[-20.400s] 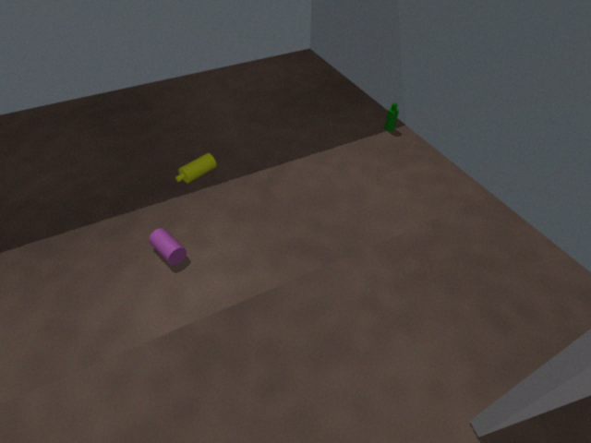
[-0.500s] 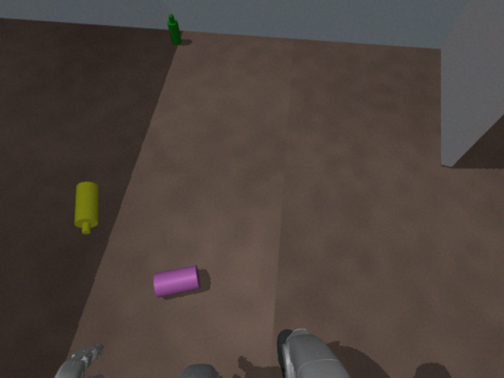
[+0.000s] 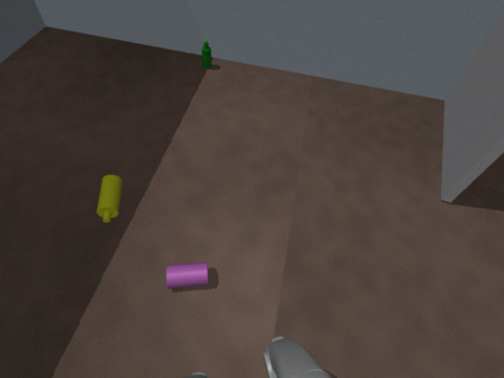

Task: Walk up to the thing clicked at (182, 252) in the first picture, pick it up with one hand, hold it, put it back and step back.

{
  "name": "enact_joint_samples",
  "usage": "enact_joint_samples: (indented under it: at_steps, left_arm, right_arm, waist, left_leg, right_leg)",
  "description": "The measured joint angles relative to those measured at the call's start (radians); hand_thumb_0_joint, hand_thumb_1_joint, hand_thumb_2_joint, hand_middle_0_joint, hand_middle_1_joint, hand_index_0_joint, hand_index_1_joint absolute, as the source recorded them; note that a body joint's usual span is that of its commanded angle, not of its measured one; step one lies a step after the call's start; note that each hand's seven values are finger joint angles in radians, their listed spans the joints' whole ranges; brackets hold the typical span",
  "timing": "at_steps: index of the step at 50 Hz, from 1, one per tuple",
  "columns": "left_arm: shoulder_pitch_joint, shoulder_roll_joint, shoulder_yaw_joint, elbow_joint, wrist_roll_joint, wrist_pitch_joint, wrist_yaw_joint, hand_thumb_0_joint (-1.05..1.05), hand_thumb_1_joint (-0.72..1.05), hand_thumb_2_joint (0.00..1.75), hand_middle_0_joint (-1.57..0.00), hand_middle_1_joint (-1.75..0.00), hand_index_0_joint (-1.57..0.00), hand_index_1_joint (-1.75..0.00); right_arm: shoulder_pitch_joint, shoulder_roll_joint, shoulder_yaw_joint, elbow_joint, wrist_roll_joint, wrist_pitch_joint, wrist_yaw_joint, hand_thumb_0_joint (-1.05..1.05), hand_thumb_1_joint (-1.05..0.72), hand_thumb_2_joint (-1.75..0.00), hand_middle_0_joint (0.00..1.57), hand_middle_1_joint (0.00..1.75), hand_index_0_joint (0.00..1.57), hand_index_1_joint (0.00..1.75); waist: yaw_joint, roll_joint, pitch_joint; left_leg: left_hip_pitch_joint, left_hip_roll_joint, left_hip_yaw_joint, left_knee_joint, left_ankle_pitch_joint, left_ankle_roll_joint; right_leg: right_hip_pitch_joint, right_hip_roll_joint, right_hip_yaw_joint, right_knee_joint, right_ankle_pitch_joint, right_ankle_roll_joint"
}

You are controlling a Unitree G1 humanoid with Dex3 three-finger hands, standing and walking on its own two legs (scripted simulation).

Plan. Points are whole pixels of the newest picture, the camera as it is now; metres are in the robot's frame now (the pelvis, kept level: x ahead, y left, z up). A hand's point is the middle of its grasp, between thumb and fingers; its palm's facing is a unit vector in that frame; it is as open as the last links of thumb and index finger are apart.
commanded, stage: walk up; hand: left
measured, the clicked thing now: (188, 274) +0.55 +0.17 -0.71
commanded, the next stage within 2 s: none
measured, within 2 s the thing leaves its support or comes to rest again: neither
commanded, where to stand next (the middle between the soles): +0.16 -0.04 m, yaw -4 degrees
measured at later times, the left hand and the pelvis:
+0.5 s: hand out of the picture +0.05 +0.21 -0.11, palm faces -0.07 -0.87 -0.49, open 7.4 cm; pelvis +0.01 -0.07 +0.01, yaw -5 degrees
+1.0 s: hand out of the picture +0.16 +0.23 -0.14, palm faces -0.11 -0.92 -0.39, open 7.4 cm; pelvis +0.08 -0.04 +0.00, yaw -1 degrees
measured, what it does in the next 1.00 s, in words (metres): steps on the spot: right foot, then left foot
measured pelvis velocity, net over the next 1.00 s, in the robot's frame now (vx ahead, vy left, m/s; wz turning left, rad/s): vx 0.08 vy -0.04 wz -0.02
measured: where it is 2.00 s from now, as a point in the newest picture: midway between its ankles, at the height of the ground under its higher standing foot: outside the picture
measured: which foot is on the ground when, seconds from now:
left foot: down 0.00-0.38, up 0.40-0.84, down 0.86-1.00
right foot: up 0.00-0.36, down 0.38-0.90, up 0.92-1.00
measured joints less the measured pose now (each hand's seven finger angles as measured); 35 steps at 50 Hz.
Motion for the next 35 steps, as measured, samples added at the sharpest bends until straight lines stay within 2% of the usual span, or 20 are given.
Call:
enact_joint_samples:
  at_steps: [3,7,11,14,17,19,20,21,22,24,27,31,35]
  left_arm:
    - [0.094,0.013,-0.001,0.02,0.014,-0.016,-0.04,0.01,0.9,0.89,-0.2,-0.3,-0.2,-0.3]
    - [0.2,0.019,-0.012,0.068,0.017,-0.028,-0.066,0.01,0.9,0.89,-0.2,-0.3,-0.2,-0.3]
    - [0.22,0.019,-0.02,0.083,0.011,-0.049,-0.077,0.01,0.9,0.89,-0.2,-0.3,-0.2,-0.3]
    - [0.207,0.006,-0.027,0.066,0.005,-0.074,-0.087,0.01,0.9,0.89,-0.2,-0.3,-0.2,-0.3]
    - [0.205,-0.01,-0.032,0.041,0.001,-0.1,-0.09,0.01,0.9,0.89,-0.2,-0.3,-0.2,-0.3]
    - [0.222,-0.008,-0.03,0.017,0.0,-0.126,-0.08,0.01,0.9,0.89,-0.2,-0.3,-0.2,-0.3]
    - [0.225,-0.013,-0.027,0.008,0.006,-0.136,-0.069,0.01,0.9,0.89,-0.2,-0.3,-0.2,-0.3]
    - [0.227,-0.023,-0.028,0.004,0.013,-0.141,-0.057,0.01,0.9,0.89,-0.2,-0.3,-0.2,-0.3]
    - [0.229,-0.035,-0.033,0.004,0.018,-0.141,-0.046,0.01,0.9,0.89,-0.2,-0.3,-0.2,-0.3]
    - [0.24,-0.061,-0.047,0.013,0.017,-0.139,-0.034,0.01,0.9,0.89,-0.2,-0.3,-0.21,-0.3]
    - [0.26,-0.088,-0.058,0.023,0.017,-0.144,-0.022,0.01,0.9,0.89,-0.2,-0.3,-0.21,-0.3]
    - [0.263,-0.084,-0.046,0.021,0.019,-0.153,0.001,0.01,0.9,0.89,-0.21,-0.3,-0.21,-0.3]
    - [0.248,-0.073,-0.032,-0.004,0.021,-0.161,0.014,0.01,0.89,0.89,-0.21,-0.3,-0.21,-0.3]
  right_arm:
    - [0.041,0.01,-0.003,0.012,0.012,-0.045,0.001,0.01,-0.9,-0.9,0.21,0.3,0.21,0.3]
    - [0.091,-0.002,-0.008,-0.003,0.017,-0.088,0.003,0.01,-0.9,-0.9,0.21,0.3,0.21,0.3]
    - [0.118,-0.022,-0.011,-0.01,0.02,-0.099,0.013,0.01,-0.9,-0.9,0.21,0.3,0.21,0.3]
    - [0.124,-0.049,-0.017,-0.009,0.016,-0.082,0.028,0.01,-0.9,-0.9,0.21,0.3,0.21,0.3]
    - [0.122,-0.076,-0.026,-0.015,0.005,-0.054,0.04,0.01,-0.9,-0.9,0.21,0.3,0.21,0.3]
    - [0.12,-0.088,-0.032,-0.025,-0.001,-0.031,0.041,0.01,-0.9,-0.9,0.21,0.3,0.21,0.3]
    - [0.113,-0.094,-0.037,-0.025,-0.001,-0.019,0.037,0.01,-0.9,-0.9,0.21,0.3,0.21,0.3]
    - [0.107,-0.096,-0.043,-0.021,0.005,-0.005,0.034,0.01,-0.9,-0.9,0.21,0.3,0.21,0.3]
    - [0.103,-0.097,-0.046,-0.015,0.011,0.006,0.035,0.01,-0.9,-0.9,0.21,0.3,0.21,0.3]
    - [0.095,-0.1,-0.047,-0.008,0.022,0.014,0.046,0.01,-0.91,-0.9,0.2,0.3,0.2,0.3]
    - [0.089,-0.101,-0.047,-0.015,0.036,0.0,0.063,0.01,-0.91,-0.9,0.2,0.3,0.2,0.3]
    - [0.112,-0.086,-0.046,-0.028,0.021,0.001,0.076,0.01,-0.91,-0.9,0.2,0.3,0.2,0.3]
    - [0.139,-0.081,-0.048,-0.017,0.005,0.019,0.075,0.01,-0.91,-0.9,0.2,0.3,0.21,0.3]
  waist:
    - [0.021,-0.021,-0.038]
    - [0.019,-0.022,-0.093]
    - [0.003,-0.025,-0.106]
    - [-0.001,-0.003,-0.106]
    - [-0.004,0.026,-0.115]
    - [0.001,0.039,-0.128]
    - [0.006,0.06,-0.126]
    - [0.009,0.083,-0.123]
    - [0.014,0.103,-0.124]
    - [0.027,0.136,-0.129]
    - [0.033,0.171,-0.12]
    - [0.026,0.18,-0.102]
    - [0.023,0.182,-0.084]
  left_leg:
    - [0.039,0.009,0.024,-0.097,0.014,0.0]
    - [0.113,0.041,0.047,-0.204,0.094,0.0]
    - [0.168,0.06,0.059,-0.249,0.105,-0.01]
    - [0.187,0.079,0.062,-0.244,0.092,-0.004]
    - [0.179,0.089,0.065,-0.193,0.039,-0.003]
    - [0.132,0.089,0.057,-0.069,-0.094,0.006]
    - [0.09,0.086,0.023,0.034,-0.162,0.009]
    - [0.043,0.064,-0.032,0.148,-0.174,0.005]
    - [0.003,0.036,-0.072,0.237,-0.153,0.0]
    - [-0.063,-0.004,-0.105,0.339,-0.098,-0.006]
    - [-0.135,-0.03,-0.131,0.392,0.022,-0.028]
    - [-0.181,-0.018,-0.152,0.39,0.115,-0.055]
    - [-0.172,0.006,-0.166,0.336,0.126,-0.058]
  right_leg:
    - [0.092,-0.025,-0.024,-0.04,0.046,0.022]
    - [0.195,-0.062,-0.043,-0.174,0.051,0.05]
    - [0.233,-0.105,-0.053,-0.324,0.033,0.055]
    - [0.252,-0.137,-0.115,-0.449,0.004,0.053]
    - [0.298,-0.158,-0.173,-0.579,0.013,0.034]
    - [0.342,-0.153,-0.182,-0.658,0.075,0.027]
    - [0.331,-0.14,-0.189,-0.631,0.11,0.024]
    - [0.324,-0.132,-0.203,-0.599,0.097,0.02]
    - [0.328,-0.128,-0.213,-0.589,0.084,0.016]
    - [0.355,-0.125,-0.217,-0.621,0.081,0.013]
    - [0.409,-0.127,-0.214,-0.714,0.127,0.015]
    - [0.442,-0.137,-0.225,-0.761,0.133,0.007]
    - [0.437,-0.15,-0.242,-0.739,0.1,0.013]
